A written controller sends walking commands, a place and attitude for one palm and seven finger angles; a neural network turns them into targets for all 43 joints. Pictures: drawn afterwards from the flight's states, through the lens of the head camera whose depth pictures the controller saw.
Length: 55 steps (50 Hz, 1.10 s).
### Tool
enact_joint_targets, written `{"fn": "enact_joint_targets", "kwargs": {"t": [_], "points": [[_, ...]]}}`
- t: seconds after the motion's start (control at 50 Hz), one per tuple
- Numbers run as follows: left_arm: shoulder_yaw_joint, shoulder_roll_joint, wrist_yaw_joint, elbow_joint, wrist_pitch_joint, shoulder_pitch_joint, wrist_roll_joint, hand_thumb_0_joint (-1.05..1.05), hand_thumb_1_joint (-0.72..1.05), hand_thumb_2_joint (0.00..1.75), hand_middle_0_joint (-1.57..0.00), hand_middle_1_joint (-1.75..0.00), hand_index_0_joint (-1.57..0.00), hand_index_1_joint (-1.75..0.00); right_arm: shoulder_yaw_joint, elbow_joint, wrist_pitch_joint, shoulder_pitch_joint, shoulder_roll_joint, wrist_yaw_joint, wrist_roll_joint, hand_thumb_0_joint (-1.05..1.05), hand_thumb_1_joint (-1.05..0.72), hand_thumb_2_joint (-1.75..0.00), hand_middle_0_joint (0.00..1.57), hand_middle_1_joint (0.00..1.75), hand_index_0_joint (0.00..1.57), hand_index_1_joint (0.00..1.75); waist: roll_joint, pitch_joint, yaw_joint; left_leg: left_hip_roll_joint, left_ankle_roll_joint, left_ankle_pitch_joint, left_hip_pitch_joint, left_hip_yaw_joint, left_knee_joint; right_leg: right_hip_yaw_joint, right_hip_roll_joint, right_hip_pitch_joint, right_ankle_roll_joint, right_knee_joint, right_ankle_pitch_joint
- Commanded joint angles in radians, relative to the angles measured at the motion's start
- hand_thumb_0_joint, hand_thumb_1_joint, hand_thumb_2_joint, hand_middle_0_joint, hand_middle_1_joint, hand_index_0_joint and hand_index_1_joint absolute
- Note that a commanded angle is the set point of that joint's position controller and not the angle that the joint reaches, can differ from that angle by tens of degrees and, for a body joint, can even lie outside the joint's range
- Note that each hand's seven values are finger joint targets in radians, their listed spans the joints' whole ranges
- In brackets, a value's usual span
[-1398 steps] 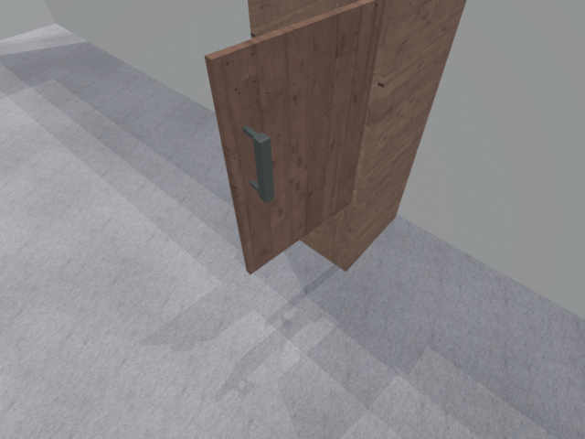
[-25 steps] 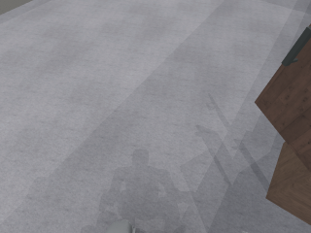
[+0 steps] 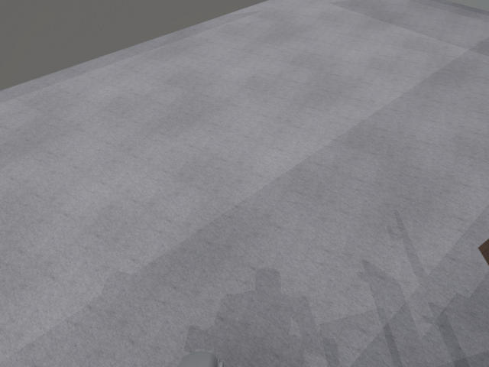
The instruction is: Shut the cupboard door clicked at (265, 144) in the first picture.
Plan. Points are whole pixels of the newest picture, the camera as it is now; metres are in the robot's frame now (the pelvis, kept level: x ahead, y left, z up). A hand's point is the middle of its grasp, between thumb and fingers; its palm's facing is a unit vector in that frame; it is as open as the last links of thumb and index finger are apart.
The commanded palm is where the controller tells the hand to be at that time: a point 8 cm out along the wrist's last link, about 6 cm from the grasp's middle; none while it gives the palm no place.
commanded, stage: walk to a spot facing it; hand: left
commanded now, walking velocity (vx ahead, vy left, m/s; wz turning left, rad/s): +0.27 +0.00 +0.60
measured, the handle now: out of the picture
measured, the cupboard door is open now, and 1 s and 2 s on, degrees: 53 53 53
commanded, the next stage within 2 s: turn to face it in 0.48 s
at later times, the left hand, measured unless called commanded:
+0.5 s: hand (105, 365) +0.15 +0.29 -0.17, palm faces +0.35 -0.91 -0.22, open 7.4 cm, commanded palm none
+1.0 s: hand (139, 287) +0.30 +0.26 -0.16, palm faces +0.31 -0.92 -0.23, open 7.2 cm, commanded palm none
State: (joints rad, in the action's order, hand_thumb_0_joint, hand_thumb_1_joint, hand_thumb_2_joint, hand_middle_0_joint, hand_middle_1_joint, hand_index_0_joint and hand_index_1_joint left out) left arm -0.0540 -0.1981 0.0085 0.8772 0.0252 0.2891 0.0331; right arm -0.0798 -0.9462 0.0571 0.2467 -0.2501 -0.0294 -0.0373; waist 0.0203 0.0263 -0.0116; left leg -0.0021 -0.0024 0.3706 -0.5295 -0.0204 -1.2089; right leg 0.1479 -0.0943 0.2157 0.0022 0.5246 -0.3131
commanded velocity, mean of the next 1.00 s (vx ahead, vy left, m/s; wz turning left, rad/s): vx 0.14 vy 0.00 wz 0.06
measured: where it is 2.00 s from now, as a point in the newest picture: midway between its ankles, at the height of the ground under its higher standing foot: (229, 341)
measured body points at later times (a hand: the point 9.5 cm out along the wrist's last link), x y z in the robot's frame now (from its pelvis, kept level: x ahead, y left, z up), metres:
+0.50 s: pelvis +0.15 +0.07 -0.01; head +0.19 +0.10 +0.44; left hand +0.14 +0.33 -0.16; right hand +0.32 -0.15 -0.14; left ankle +0.17 +0.15 -0.74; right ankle +0.22 -0.10 -0.66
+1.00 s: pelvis +0.31 +0.06 +0.00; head +0.35 +0.07 +0.45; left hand +0.29 +0.30 -0.14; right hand +0.42 -0.15 -0.15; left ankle +0.25 +0.18 -0.67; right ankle +0.37 -0.03 -0.74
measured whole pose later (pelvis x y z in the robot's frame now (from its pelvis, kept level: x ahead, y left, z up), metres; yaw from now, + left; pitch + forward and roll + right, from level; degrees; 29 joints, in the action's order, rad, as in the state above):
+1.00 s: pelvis +0.31 +0.06 +0.00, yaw +15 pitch +1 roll +1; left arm -0.06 -0.17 0.02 0.96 0.00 0.24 0.02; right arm -0.04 -0.98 0.03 0.20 -0.18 0.03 -0.01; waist 0.00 0.09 0.01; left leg 0.02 -0.05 0.43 -0.43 0.01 -0.98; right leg -0.01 0.02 0.27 -0.03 0.42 -0.16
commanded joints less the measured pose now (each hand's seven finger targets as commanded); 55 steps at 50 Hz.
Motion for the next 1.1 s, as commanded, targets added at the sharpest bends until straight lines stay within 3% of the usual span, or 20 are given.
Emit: {"fn": "enact_joint_targets", "kwargs": {"t": [0.0,0.16,0.2,0.24,0.26,0.28,0.3,0.32,0.38,0.42,0.54,0.68,0.72,0.76,0.78,0.8,0.86,0.92,1.02,1.08], "points": [[-0.037,-0.138,0.009,-0.016,0.044,0.067,-0.003,0.0,0.9,0.9,-0.2,-0.3,-0.2,-0.3,0.004,0.111,-0.045,-0.101,-0.016,-0.021,0.011,0.0,-0.9,-0.9,0.2,0.3,0.2,0.3,-0.193,0.047,0.017,0.063,-0.017,-0.104,-0.187,0.035,0.062,-0.069,-0.226,-0.157,-0.068,-0.293,0.247],[-0.046,-0.166,0.014,0.045,0.043,0.158,0.001,0.0,0.9,0.9,-0.2,-0.3,-0.2,-0.3,0.027,0.152,-0.062,-0.225,0.008,-0.036,0.011,0.0,-0.9,-0.9,0.2,0.3,0.2,0.3,-0.191,0.033,0.058,0.056,0.03,-0.075,-0.102,0.145,0.471,0.074,-0.279,-0.323,-0.071,-0.181,0.589],[-0.055,-0.193,0.011,0.039,0.043,0.128,0.0,0.0,0.9,0.9,-0.2,-0.3,-0.2,-0.3,0.02,0.137,-0.071,-0.152,-0.013,-0.029,0.01,0.0,-0.9,-0.9,0.2,0.3,0.2,0.3,-0.181,-0.005,0.016,0.005,0.061,-0.042,0.058,0.19,0.525,0.108,-0.295,-0.282,-0.068,-0.069,0.749],[-0.06,-0.21,0.002,0.031,0.039,0.099,-0.012,0.0,0.9,0.9,-0.2,-0.3,-0.2,-0.3,-0.007,0.077,-0.077,0.082,-0.098,-0.018,0.002,0.0,-0.9,-0.9,0.2,0.3,0.2,0.3,-0.077,-0.142,-0.108,-0.035,0.089,-0.143,0.463,0.175,0.669,0.168,-0.24,-0.096,-0.023,0.29,0.627],[-0.056,-0.161,-0.015,-0.002,0.035,0.105,-0.021,0.0,0.9,0.9,-0.2,-0.3,-0.2,-0.3,-0.041,0.054,-0.082,0.209,-0.23,-0.005,-0.007,0.0,-0.9,-0.9,0.2,0.3,0.2,0.3,0.179,-0.253,-0.16,0.206,0.189,-0.207,0.723,-0.201,0.706,0.159,-0.112,0.203,0.034,0.604,0.092],[-0.036,-0.127,-0.019,-0.07,0.029,0.018,-0.021,0.0,0.9,0.9,-0.2,-0.3,-0.2,-0.3,-0.058,0.036,-0.084,0.284,-0.31,0.013,0.008,0.0,-0.9,-0.9,0.2,0.3,0.2,0.3,0.263,-0.299,-0.186,0.405,0.292,-0.369,0.834,-0.551,0.832,0.018,-0.001,0.466,0.057,0.825,-0.309],[-0.037,-0.148,-0.01,-0.101,0.02,-0.068,-0.021,0.0,0.9,0.9,-0.2,-0.3,-0.2,-0.3,-0.056,0.023,-0.073,0.261,-0.305,0.024,0.019,0.0,-0.9,-0.9,0.2,0.3,0.2,0.3,0.102,-0.226,-0.168,0.439,0.306,-0.324,0.761,-0.548,0.878,-0.102,-0.036,0.519,0.038,0.88,-0.252],[-0.04,-0.137,-0.007,-0.116,0.022,-0.109,-0.017,0.0,0.9,0.9,-0.2,-0.3,-0.2,-0.3,-0.042,0.052,-0.077,0.197,-0.26,0.026,0.016,0.0,-0.9,-0.9,0.2,0.3,0.2,0.3,-0.007,-0.124,-0.132,0.411,0.269,-0.187,0.565,-0.478,0.904,-0.099,-0.061,0.487,0.033,0.87,-0.201],[-0.048,-0.102,-0.016,-0.035,-0.008,0.0,0.002,0.0,0.9,0.9,-0.2,-0.3,-0.2,-0.3,-0.002,0.104,-0.093,-0.027,-0.143,0.036,0.008,0.0,-0.9,-0.9,0.2,0.3,0.2,0.3,0.127,0.019,-0.016,0.251,0.179,0.0,0.223,-0.277,0.969,-0.145,-0.087,0.355,0.046,0.715,-0.054],[-0.047,-0.096,-0.023,-0.023,-0.016,0.032,0.003,0.0,0.9,0.9,-0.2,-0.3,-0.2,-0.3,-0.001,0.099,-0.101,-0.039,-0.136,0.038,0.01,0.0,-0.9,-0.9,0.2,0.3,0.2,0.3,0.123,-0.009,0.008,0.206,0.179,-0.042,0.218,-0.229,0.973,-0.129,-0.059,0.325,0.056,0.643,-0.004],[-0.044,-0.105,-0.024,-0.088,-0.024,-0.122,-0.002,0.0,0.9,0.9,-0.2,-0.3,-0.2,-0.3,-0.013,0.076,-0.095,0.011,-0.14,0.033,0.012,0.0,-0.9,-0.9,0.2,0.3,0.2,0.3,0.065,0.018,-0.011,0.194,0.202,-0.051,0.256,-0.268,1.008,-0.136,-0.031,0.375,0.083,0.414,0.091],[0.0,-0.051,-0.009,-0.035,-0.002,-0.064,-0.006,0.0,0.9,0.9,-0.2,-0.3,-0.2,-0.3,0.01,0.009,-0.095,0.071,-0.063,0.056,0.013,0.0,-0.9,-0.9,0.2,0.3,0.2,0.3,0.082,-0.07,0.014,0.171,0.146,-0.507,0.377,-0.105,0.792,-0.082,0.062,0.072,0.041,0.015,0.184],[-0.011,-0.117,-0.002,0.015,0.016,0.053,-0.006,0.0,0.9,0.9,-0.2,-0.3,-0.2,-0.3,0.018,-0.009,-0.096,0.091,-0.028,0.049,0.023,0.0,-0.9,-0.9,0.2,0.3,0.2,0.3,-0.045,-0.097,0.056,0.1,0.063,-0.306,0.278,-0.03,0.667,-0.192,0.004,-0.153,0.016,-0.106,0.376],[-0.023,-0.21,0.005,0.043,0.023,0.107,-0.004,0.0,0.9,0.9,-0.2,-0.3,-0.2,-0.3,0.026,0.0,-0.089,0.154,0.01,0.05,0.026,0.0,-0.9,-0.9,0.2,0.3,0.2,0.3,-0.236,-0.108,0.04,-0.033,-0.002,0.241,0.103,0.082,0.399,-0.514,-0.292,-0.253,-0.175,-0.172,0.664],[-0.02,-0.197,0.008,0.038,0.02,0.093,-0.007,0.0,0.9,0.9,-0.2,-0.3,-0.2,-0.3,0.03,0.002,-0.08,0.126,0.008,0.057,0.025,0.0,-0.9,-0.9,0.2,0.3,0.2,0.3,-0.198,-0.077,0.047,-0.005,-0.005,0.297,0.091,0.043,0.302,-0.551,-0.308,-0.2,-0.236,-0.2,0.68],[-0.023,-0.172,0.012,0.044,0.022,0.051,-0.009,0.0,0.9,0.9,-0.2,-0.3,-0.2,-0.3,0.031,-0.004,-0.071,0.112,-0.003,0.061,0.022,0.0,-0.9,-0.9,0.2,0.3,0.2,0.3,-0.31,-0.076,0.025,0.02,-0.012,0.248,0.058,0.009,0.238,-0.571,-0.263,-0.185,-0.235,-0.214,0.718],[-0.032,-0.143,0.02,0.041,0.001,0.012,-0.015,0.0,0.9,0.9,-0.2,-0.3,-0.2,-0.3,0.027,0.0,-0.059,0.032,-0.005,0.06,0.03,0.0,-0.9,-0.9,0.2,0.3,0.2,0.3,-0.171,-0.07,0.025,0.032,-0.037,0.124,0.041,0.02,0.18,-0.417,-0.18,-0.168,-0.214,-0.17,0.859],[-0.046,-0.133,0.022,0.033,-0.006,0.001,-0.011,0.0,0.9,0.9,-0.2,-0.3,-0.2,-0.3,0.023,0.009,-0.04,0.016,0.022,0.055,0.025,0.0,-0.9,-0.9,0.2,0.3,0.2,0.3,-0.098,-0.102,0.014,0.029,-0.052,0.039,0.057,0.031,0.195,-0.369,-0.131,-0.136,-0.181,-0.179,0.745],[-0.057,-0.159,0.015,0.016,-0.027,-0.017,-0.002,0.0,0.9,0.9,-0.2,-0.3,-0.2,-0.3,0.012,0.055,-0.031,-0.034,0.004,0.054,0.025,0.0,-0.9,-0.9,0.2,0.3,0.2,0.3,-0.158,-0.084,0.018,0.029,-0.053,0.03,0.088,0.021,0.324,-0.437,-0.119,-0.051,-0.183,-0.215,0.398],[-0.069,-0.176,0.01,0.006,-0.038,-0.031,-0.003,0.0,0.9,0.9,-0.2,-0.3,-0.2,-0.3,0.014,0.071,-0.046,-0.041,-0.006,0.06,0.031,0.0,-0.9,-0.9,0.2,0.3,0.2,0.3,-0.188,-0.087,0.019,0.01,-0.045,0.021,0.189,0.017,0.516,-0.489,-0.106,-0.008,-0.178,-0.167,0.391]]}}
